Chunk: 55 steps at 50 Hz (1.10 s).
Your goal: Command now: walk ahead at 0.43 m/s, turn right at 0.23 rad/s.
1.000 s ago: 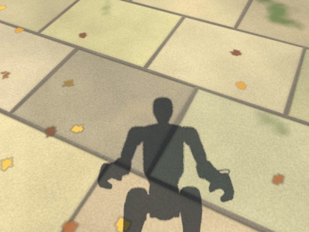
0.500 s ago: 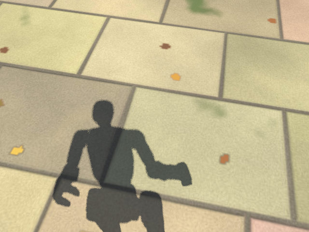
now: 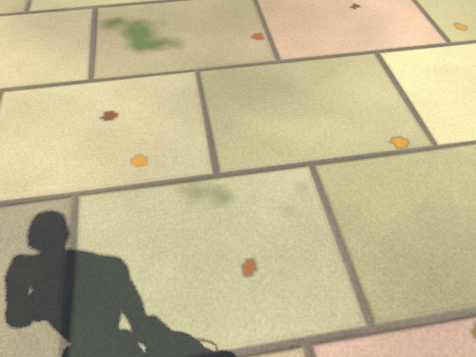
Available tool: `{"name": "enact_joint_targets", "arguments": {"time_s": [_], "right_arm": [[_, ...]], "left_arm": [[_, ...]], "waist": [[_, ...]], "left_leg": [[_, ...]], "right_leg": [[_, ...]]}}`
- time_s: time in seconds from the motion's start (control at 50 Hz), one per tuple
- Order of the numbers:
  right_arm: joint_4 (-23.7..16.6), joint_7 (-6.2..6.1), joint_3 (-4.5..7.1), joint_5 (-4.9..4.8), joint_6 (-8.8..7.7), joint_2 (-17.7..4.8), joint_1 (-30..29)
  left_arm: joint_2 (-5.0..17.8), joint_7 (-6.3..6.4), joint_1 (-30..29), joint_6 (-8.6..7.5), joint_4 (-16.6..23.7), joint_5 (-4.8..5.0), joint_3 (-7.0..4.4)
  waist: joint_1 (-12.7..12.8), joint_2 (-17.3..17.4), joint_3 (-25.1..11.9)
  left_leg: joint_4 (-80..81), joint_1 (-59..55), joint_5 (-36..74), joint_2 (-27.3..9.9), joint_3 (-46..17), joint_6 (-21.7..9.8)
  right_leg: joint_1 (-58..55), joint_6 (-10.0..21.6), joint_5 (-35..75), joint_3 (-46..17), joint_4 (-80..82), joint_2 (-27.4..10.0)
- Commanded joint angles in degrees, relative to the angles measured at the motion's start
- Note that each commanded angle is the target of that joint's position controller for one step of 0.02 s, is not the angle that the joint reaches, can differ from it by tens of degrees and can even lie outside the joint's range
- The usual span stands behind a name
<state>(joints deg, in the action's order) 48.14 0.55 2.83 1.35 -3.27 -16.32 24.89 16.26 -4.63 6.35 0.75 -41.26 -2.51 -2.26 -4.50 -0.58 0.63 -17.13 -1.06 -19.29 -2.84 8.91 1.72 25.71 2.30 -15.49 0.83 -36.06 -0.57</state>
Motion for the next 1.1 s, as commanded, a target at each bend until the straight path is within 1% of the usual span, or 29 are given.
{"name": "enact_joint_targets", "arguments": {"time_s": [0.02,0.04,0.06,0.08,0.1,0.12,0.14,0.16,0.18,0.22,0.32,0.44,0.5,0.54,0.56,0.58,0.6,0.62,0.64,0.66,0.68,0.7,0.74,0.82,0.88,1.0,1.06,1.08,1.1], "right_arm": [[-1.5,0.18,1.78,-0.89,-0.09,-9.2,-1.6],[-2.2,0.32,0.88,-0.85,-0.18,-7.2,-2.0],[-6.4,1.14,-0.94,-1.19,-0.41,-0.8,-2.3],[-6.2,0.61,0.59,-0.09,0.07,-6.0,-4.4],[-6.2,0.74,1.04,-0.39,0.15,-7.3,-5.7],[-5.6,1.2,0.65,-0.8,-0.29,-6.3,-6.1],[-4.8,1.4,0.63,-0.62,-0.14,-5.7,-5.6],[-3.6,1.63,0.5,0.28,0.59,-5.1,-4.0],[-2.9,1.95,0.38,0.62,1.12,-4.6,-2.7],[-2.7,2.25,0.47,0.83,1.72,-4.1,-4.0],[-6.1,2.37,0.04,0.88,1.9,-2.8,-15.3],[-9.6,2.31,-1.16,0.39,1.32,-1.6,-25.8],[-8.9,1.56,-0.79,0.36,0.92,-2.7,-23.0],[-4.6,0.42,0.34,0.39,0.34,-4.9,-10.6],[-1.8,-0.32,1.13,1.16,-0.21,-6.8,-1.0],[-0.8,-1.14,2.66,2.44,-0.33,-13.0,5.9],[-0.3,-0.44,3.01,0.96,0.17,-13.9,4.1],[-1.2,-0.07,2.55,-0.77,0.34,-10.6,-2.8],[-1.9,0.2,1.49,-0.95,0.11,-6.4,-7.7],[-1.5,0.32,0.82,-0.52,-0.28,-4.0,-9.5],[-0.6,0.25,0.22,-0.56,-0.71,-2.5,-9.9],[0.1,0.14,0.17,-0.53,-1.16,-2.7,-9.5],[2.0,0.38,0.38,-0.86,-2.22,-3.2,-6.6],[4.4,0.34,0.43,-1.09,-2.49,-3.7,-2.8],[5.7,0.3,0.29,-1.26,-2.41,-3.6,-0.6],[8.5,-0.57,0.27,-0.41,-1.95,-4.2,3.9],[8.9,-1.19,0.55,0.0,-1.55,-5.3,1.8],[9.0,-1.17,0.59,-0.05,-1.32,-5.6,1.1],[8.6,-1.09,0.3,-0.33,-1.26,-5.0,0.6]], "left_arm": [[4.6,1.28,6.4,-2.37,1.1,-0.38,-1.22],[7.5,2.11,15.9,-2.98,-2.1,-1.07,-2.33],[14.6,3.22,22.5,-3.22,-2.1,-1.36,-3.7],[15.9,3.64,21.7,-3.21,-2.5,0.83,-3.99],[13.0,3.91,17.2,-3.15,-2.4,1.05,-3.19],[9.2,3.85,13.9,-3.45,-2.1,1.03,-2.14],[7.1,3.91,11.4,-3.72,-2.0,1.03,-1.44],[5.3,3.98,10.0,-4.07,-2.2,1.49,-0.78],[5.3,4.02,10.1,-4.59,-2.4,1.52,-0.65],[5.1,3.94,11.9,-5.41,-4.1,2.01,-0.62],[4.5,4.09,16.8,-5.7,-7.6,2.21,-0.4],[5.6,4.79,20.9,-5.85,-11.5,1.75,-0.24],[7.0,5.38,19.6,-5.77,-12.7,1.38,-0.35],[8.2,5.59,18.4,-5.31,-13.1,0.78,-0.69],[8.1,5.54,18.0,-5.24,-12.9,1.08,-0.52],[3.3,5.17,21.5,-5.55,-10.9,2.22,0.67],[2.8,4.78,25.6,-5.61,-11.7,2.69,0.27],[6.2,4.95,20.2,-5.39,-11.1,1.29,-0.51],[5.8,4.54,16.2,-5.67,-10.2,1.21,-0.39],[4.4,4.3,14.8,-5.58,-10.1,1.29,-0.19],[3.5,4.0,14.3,-4.82,-10.1,0.66,-0.09],[2.3,3.56,16.6,-3.98,-10.8,0.36,0.24],[1.2,3.15,15.6,-3.15,-10.6,0.15,0.47],[1.4,2.75,4.9,-2.77,-7.3,0.28,0.59],[0.1,2.55,-1.7,-3.15,-5.3,0.7,1.23],[0.9,2.82,-9.4,-3.65,-2.7,0.93,1.29],[2.3,3.34,-4.4,-4.38,-3.9,0.8,0.44],[3.2,3.75,2.5,-4.84,-6.2,0.64,-0.19],[5.1,4.38,12.5,-5.47,-9.4,-0.13,-1.14]], "waist": [[7.5,4.7,0.1],[11.4,-0.6,-7.2],[12.8,-15.7,-13.4],[12.4,-11.6,-11.8],[9.7,-6.7,-5.5],[7.8,-4.1,-2.1],[5.9,-3.5,-0.7],[4.4,-4.3,0.2],[3.8,-6.0,-0.2],[3.2,-4.1,1.1],[5.1,-2.9,4.4],[7.1,-2.7,6.3],[4.6,-3.1,4.3],[-0.8,-3.1,-2.9],[-4.9,-1.6,-8.3],[-4.5,7.6,-16.1],[-1.1,15.5,-19.8],[0.9,6.6,-10.1],[2.0,2.8,-3.5],[3.5,1.1,0.0],[5.1,1.4,2.1],[6.2,4.0,1.2],[6.6,3.7,1.3],[4.9,2.7,4.6],[3.1,3.3,4.8],[1.1,4.3,5.1],[4.3,5.1,2.8],[7.3,4.5,-0.8],[11.2,2.8,-6.4]], "left_leg": [[-7.7,10.7,30.1,-11.0,-4.2,-9.7],[-21.3,16.5,27.2,-7.5,-0.8,-7.9],[-41.6,35.1,-1.8,0.3,1.4,-4.5],[-50.2,41.1,-10.1,2.9,-7.3,-5.0],[-52.4,43.3,-6.0,-0.8,-10.4,-6.0],[-49.8,41.2,-1.4,-2.5,-10.4,-6.1],[-47.1,39.2,0.9,-3.6,-9.7,-5.8],[-45.6,36.9,2.9,-4.2,-9.4,-5.0],[-45.5,34.7,4.0,-4.0,-8.9,-4.3],[-45.2,36.3,5.9,-3.6,-8.2,-3.4],[-37.0,43.5,13.2,-3.7,-6.8,-1.6],[-20.3,38.7,18.3,-0.6,-4.4,-4.2],[-16.2,30.8,13.7,2.8,-3.2,-7.3],[-13.2,16.7,10.3,6.3,-2.5,-9.5],[-11.1,2.4,11.6,2.8,-6.0,-11.4],[-10.0,-13.1,4.2,-13.5,-26.7,-15.9],[-0.4,-18.1,5.4,-21.9,-51.8,-22.2],[0.9,-9.9,0.2,-18.9,-44.5,-20.3],[2.9,-1.2,1.1,-16.9,-36.2,-19.0],[5.1,5.0,4.8,-14.1,-30.4,-17.1],[6.6,9.6,8.8,-10.8,-25.3,-14.6],[7.4,11.5,12.1,-10.6,-22.9,-14.7],[8.6,12.2,18.0,-9.8,-19.8,-15.4],[11.8,9.8,20.5,-7.4,-14.7,-14.6],[11.1,8.1,24.6,-5.6,-11.6,-12.9],[7.3,-2.0,33.4,-9.0,-11.7,-12.6],[-0.7,-5.1,48.7,-9.9,-10.9,-11.2],[-8.9,-4.4,53.5,-8.8,-9.8,-10.4],[-20.5,1.8,48.2,-6.4,-7.8,-9.3]], "right_leg": [[-17.8,3.5,2.8,4.4,9.8,4.2],[-30.9,4.7,-1.1,-1.4,11.2,0.2],[-44.3,10.0,-16.6,-30.4,18.6,-18.8],[-39.9,12.2,-11.2,-41.5,23.6,-22.0],[-36.0,11.4,-5.7,-31.6,21.5,-19.6],[-30.1,10.1,1.9,-24.7,21.9,-16.5],[-27.1,8.6,6.1,-19.6,23.2,-13.5],[-24.2,7.3,8.3,-16.0,25.0,-10.9],[-22.3,7.9,12.8,-14.4,25.7,-10.6],[-22.3,8.5,20.3,-11.4,26.5,-9.4],[-24.3,9.3,26.0,-7.9,28.7,-8.8],[-28.6,8.4,33.8,-5.8,28.5,-10.1],[-32.0,7.0,50.0,-4.5,22.6,-10.9],[-32.5,5.6,61.0,-3.0,6.9,-9.6],[-24.7,4.8,51.0,-1.7,-6.3,-7.5],[-9.3,3.2,23.8,1.5,-27.0,-1.2],[5.0,2.5,-14.2,-3.0,-41.2,8.4],[9.6,3.3,-9.5,-6.9,-42.9,3.2],[9.5,3.4,-4.7,-5.9,-39.9,0.7],[7.4,3.4,-2.5,-5.1,-36.1,-1.5],[4.7,3.1,-1.3,-4.9,-33.0,-3.0],[2.1,2.4,-0.8,-4.2,-31.6,-3.2],[2.8,1.3,0.4,-2.9,-29.5,-3.8],[10.7,-1.0,9.1,-0.3,-19.2,-5.9],[9.6,-1.7,15.2,1.7,-8.2,-4.9],[8.6,0.3,14.5,2.8,2.3,-2.6],[0.4,3.0,7.0,3.5,6.0,0.4],[-7.9,4.3,6.7,4.3,8.9,2.3],[-21.5,6.3,8.0,2.4,10.5,0.5]]}}
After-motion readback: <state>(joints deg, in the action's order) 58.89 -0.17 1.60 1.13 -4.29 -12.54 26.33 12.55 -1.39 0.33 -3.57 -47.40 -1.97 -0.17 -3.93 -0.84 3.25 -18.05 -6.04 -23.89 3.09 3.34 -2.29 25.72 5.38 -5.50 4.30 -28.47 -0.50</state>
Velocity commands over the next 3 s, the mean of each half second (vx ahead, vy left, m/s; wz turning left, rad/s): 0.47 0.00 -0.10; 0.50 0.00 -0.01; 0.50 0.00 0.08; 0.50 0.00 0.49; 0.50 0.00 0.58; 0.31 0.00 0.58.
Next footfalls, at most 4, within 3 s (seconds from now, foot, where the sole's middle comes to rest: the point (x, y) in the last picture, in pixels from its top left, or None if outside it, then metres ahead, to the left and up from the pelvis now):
0.04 right None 0.12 -0.11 -0.78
0.56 left None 0.47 0.05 -0.78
1.10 right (274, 266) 0.76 -0.14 -0.78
1.66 left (213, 198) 1.04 0.03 -0.78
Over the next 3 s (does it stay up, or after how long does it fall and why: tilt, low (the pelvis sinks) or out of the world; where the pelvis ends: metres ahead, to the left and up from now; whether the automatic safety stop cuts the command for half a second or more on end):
stays up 1.44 0.22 0.00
